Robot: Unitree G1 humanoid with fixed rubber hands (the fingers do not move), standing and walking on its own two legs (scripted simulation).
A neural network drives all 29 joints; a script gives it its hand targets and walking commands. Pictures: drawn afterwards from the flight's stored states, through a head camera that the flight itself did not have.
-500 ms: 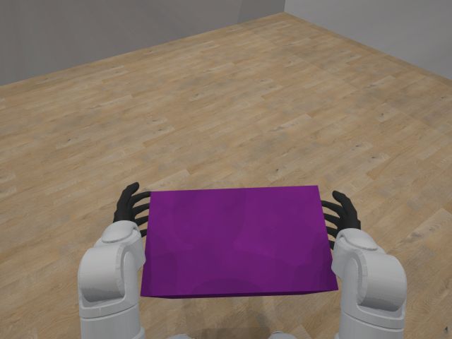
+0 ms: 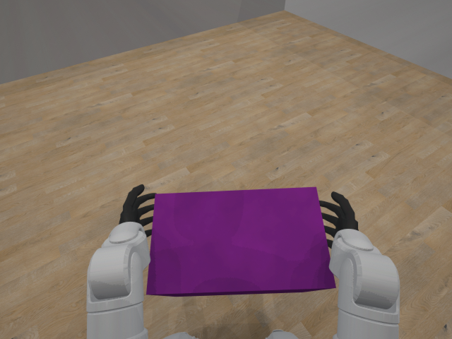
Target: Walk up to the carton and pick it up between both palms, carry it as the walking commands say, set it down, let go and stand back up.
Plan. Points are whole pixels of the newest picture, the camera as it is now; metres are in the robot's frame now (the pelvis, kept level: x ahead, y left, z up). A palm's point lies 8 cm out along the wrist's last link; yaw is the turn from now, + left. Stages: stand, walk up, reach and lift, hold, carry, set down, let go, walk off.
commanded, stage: carry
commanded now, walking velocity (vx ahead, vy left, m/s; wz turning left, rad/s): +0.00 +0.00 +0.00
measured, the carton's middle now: (237, 248) +0.28 +0.00 +0.00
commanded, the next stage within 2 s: none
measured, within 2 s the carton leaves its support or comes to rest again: neither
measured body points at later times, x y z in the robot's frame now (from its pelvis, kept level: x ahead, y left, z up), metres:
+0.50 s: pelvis +0.00 +0.00 +0.00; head -0.01 -0.01 +0.45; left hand +0.28 +0.17 +0.07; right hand +0.27 -0.18 +0.06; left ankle +0.06 +0.07 -0.69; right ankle +0.06 -0.15 -0.69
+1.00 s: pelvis -0.01 +0.00 +0.00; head -0.01 -0.01 +0.45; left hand +0.28 +0.17 +0.06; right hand +0.28 -0.18 +0.05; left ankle +0.06 +0.07 -0.69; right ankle +0.06 -0.15 -0.69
